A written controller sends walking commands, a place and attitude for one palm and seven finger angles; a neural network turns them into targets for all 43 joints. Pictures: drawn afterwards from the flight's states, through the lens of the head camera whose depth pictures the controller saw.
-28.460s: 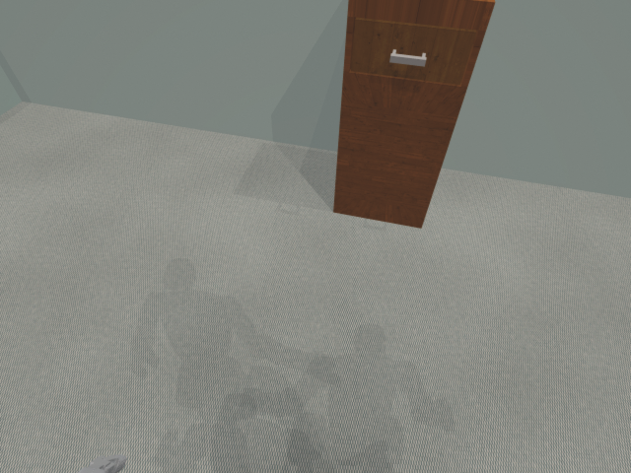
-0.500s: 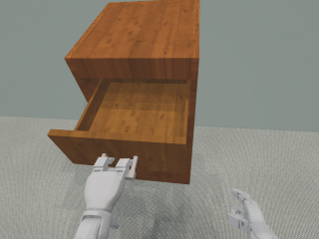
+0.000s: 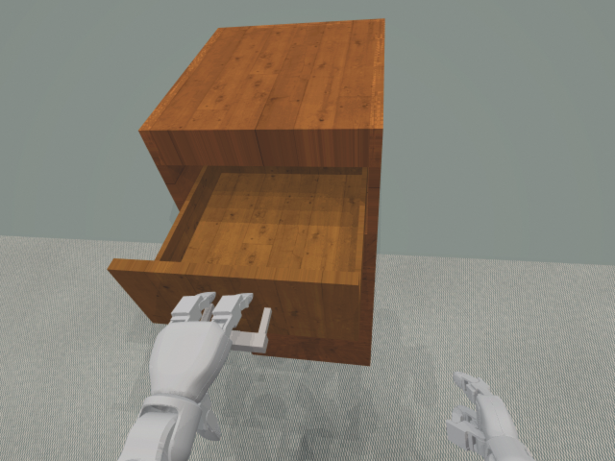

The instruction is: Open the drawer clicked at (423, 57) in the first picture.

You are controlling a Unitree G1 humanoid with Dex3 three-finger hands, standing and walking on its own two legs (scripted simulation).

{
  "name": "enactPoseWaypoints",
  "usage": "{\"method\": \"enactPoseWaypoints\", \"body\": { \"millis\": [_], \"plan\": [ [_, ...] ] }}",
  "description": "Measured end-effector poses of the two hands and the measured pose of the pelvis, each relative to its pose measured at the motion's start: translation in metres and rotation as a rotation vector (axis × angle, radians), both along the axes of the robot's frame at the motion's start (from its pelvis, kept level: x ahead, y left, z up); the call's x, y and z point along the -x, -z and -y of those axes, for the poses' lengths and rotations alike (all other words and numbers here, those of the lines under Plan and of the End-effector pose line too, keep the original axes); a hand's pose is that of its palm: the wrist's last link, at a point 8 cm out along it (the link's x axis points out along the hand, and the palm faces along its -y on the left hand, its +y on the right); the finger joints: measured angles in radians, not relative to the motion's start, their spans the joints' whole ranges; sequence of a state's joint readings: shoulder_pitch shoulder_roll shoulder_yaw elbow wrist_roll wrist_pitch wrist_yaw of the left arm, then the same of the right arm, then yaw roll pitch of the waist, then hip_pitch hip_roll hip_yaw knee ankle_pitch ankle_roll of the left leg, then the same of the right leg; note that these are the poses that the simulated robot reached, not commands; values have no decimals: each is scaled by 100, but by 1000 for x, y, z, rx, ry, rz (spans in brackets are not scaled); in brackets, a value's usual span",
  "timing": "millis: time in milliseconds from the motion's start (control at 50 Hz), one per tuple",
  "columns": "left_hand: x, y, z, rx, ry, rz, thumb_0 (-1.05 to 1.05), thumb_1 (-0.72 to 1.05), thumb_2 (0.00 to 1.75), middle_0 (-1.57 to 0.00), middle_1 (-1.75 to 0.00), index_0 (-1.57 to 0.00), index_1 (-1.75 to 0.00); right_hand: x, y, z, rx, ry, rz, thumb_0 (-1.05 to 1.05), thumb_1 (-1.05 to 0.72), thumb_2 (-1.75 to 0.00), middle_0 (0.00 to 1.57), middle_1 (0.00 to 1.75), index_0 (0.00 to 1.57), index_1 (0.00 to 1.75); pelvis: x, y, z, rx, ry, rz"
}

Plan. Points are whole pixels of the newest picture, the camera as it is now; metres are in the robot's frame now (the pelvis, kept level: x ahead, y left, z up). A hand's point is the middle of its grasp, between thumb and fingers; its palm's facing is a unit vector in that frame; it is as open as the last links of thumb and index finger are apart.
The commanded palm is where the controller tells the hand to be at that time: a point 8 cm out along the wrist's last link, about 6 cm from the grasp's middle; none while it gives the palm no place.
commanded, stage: lift the hand off the handle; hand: left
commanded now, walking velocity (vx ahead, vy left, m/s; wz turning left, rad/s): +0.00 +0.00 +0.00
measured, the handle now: (233, 326) +0.29 +0.16 -0.01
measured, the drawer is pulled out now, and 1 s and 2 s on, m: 0.23 0.23 0.23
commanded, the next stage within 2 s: draw the hand back to the body in 0.70 s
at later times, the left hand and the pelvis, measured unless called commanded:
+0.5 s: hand (197, 296) +0.26 +0.16 +0.13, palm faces +0.14 -0.17 -0.98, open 16.1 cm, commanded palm +0.20 +0.17 +0.18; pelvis +0.00 +0.01 +0.02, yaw -1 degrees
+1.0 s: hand (177, 295) +0.25 +0.18 +0.14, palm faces +0.14 -0.15 -0.98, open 16.2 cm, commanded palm +0.20 +0.19 +0.19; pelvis +0.01 +0.01 +0.02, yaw -1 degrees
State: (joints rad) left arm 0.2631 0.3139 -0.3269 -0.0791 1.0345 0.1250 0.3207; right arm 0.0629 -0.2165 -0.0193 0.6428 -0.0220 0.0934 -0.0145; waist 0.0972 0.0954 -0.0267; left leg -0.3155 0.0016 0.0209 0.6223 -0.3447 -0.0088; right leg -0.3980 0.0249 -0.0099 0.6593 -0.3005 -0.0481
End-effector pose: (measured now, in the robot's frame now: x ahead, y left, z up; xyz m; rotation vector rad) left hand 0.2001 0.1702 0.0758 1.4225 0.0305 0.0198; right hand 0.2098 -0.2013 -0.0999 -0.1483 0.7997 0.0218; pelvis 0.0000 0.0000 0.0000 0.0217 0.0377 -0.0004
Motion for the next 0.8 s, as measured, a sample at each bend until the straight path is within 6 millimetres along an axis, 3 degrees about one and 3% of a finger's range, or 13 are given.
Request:
{"method": "enactPoseWaypoints", "body": {
  "millis": [220, 400, 560, 680, 800],
  "plan": [
    [-1, -38, -3, 8, 13, 67, 0, -49, 30, -36, -40, -31, -37, -7, -12, -14, -25, -35, 26, 1, -91, -90, 19, 30, 20, 30, 2, -9, -3, 5, 1, 41],
    [-28, -92, -1, 7, -1, 199, 0, -49, 30, -24, -33, -21, -32, -19, -29, -26, -63, -61, 44, 1, -91, -90, 19, 30, 20, 30, 1, -15, -7, 6, 5, 69],
    [-25, -104, -3, 26, 37, 140, 0, -49, 30, -19, -31, -18, -30, -30, -43, -30, -93, -73, 82, 1, -91, -90, 19, 30, 20, 30, -4, -17, -9, 9, 21, 88],
    [-15, -117, -11, 14, 21, 172, 0, -49, 30, -18, -30, -18, -30, -34, -39, -29, -82, -98, 62, 1, -91, -90, 19, 30, 19, 30, -6, -18, -10, 14, 12, 91],
    [-21, -111, -13, 16, 1, 135, 0, -49, 30, -17, -30, -17, -30, -33, -33, -31, -79, -112, 31, 1, -91, -90, 19, 30, 19, 30, -5, -18, -10, 12, 1, 85]
  ]
}}
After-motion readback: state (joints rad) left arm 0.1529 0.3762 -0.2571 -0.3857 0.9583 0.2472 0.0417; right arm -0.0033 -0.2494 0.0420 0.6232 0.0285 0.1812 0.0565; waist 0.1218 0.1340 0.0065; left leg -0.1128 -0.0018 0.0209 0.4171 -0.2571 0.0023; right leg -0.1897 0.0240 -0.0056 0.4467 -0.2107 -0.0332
